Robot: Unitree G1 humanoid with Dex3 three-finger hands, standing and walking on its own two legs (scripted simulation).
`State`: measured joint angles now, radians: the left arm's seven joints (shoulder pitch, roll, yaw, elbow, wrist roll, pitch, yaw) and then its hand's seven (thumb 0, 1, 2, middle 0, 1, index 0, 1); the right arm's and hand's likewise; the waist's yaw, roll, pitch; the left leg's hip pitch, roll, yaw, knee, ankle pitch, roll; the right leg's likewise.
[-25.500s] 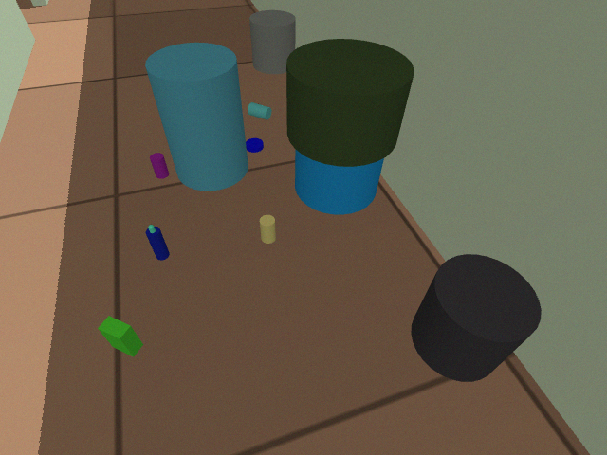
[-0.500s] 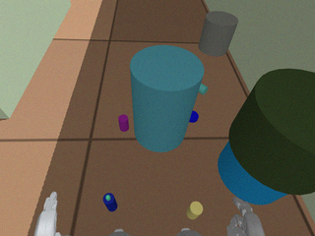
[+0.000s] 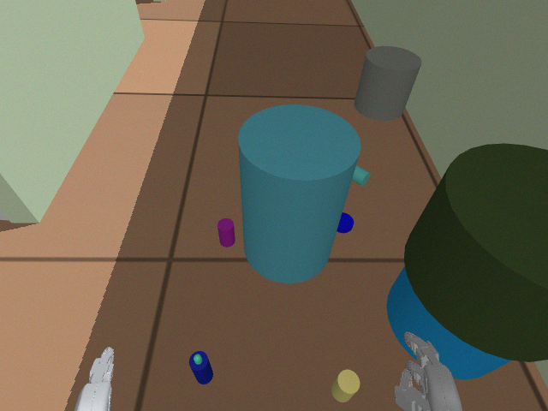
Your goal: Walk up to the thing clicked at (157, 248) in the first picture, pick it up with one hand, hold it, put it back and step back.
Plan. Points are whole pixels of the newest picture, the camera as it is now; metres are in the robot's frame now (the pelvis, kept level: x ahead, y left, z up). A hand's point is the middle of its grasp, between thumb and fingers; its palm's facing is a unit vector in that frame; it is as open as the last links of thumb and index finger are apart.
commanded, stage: home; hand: left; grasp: from the side
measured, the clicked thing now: (201, 366) +0.39 +0.19 -0.63
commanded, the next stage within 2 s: stand in 1.34 s
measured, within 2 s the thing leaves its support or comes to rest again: neither
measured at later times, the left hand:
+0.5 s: hand out of the picture +0.16 +0.17 -0.06, palm faces +0.10 -0.95 -0.28, open 17.5 cm
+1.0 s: hand out of the picture +0.17 +0.18 -0.06, palm faces +0.10 -0.96 -0.28, open 17.5 cm
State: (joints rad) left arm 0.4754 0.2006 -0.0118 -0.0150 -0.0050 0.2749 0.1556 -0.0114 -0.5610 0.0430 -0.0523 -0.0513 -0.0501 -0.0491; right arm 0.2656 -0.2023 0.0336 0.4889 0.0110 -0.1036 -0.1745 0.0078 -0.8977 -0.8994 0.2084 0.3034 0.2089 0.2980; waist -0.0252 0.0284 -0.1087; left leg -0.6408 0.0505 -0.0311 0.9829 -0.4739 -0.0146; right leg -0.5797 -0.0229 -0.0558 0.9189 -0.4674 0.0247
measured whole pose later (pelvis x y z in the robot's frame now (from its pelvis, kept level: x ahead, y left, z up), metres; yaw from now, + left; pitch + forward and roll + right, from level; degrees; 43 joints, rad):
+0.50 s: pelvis -0.01 -0.01 +0.00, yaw +0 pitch +7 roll -2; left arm 0.46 0.20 -0.01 0.02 0.00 0.26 0.14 -0.01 -0.54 0.05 -0.05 -0.06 -0.05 -0.05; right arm 0.28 -0.20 0.03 0.52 0.01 -0.13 -0.18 0.01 -0.90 -0.90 0.21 0.30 0.21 0.30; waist -0.03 0.03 -0.10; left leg -0.63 0.05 -0.03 0.96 -0.45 -0.02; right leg -0.58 -0.02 -0.05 0.91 -0.45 0.02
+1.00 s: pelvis +0.00 +0.00 +0.00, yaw +0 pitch +7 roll -2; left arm 0.46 0.19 -0.01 0.02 0.00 0.25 0.14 -0.01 -0.55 0.05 -0.05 -0.06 -0.05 -0.05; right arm 0.27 -0.20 0.03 0.53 0.01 -0.13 -0.18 0.01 -0.90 -0.90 0.21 0.30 0.21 0.30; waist -0.02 0.03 -0.10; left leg -0.61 0.05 -0.02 0.96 -0.46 -0.02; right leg -0.56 -0.02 -0.05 0.90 -0.46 0.02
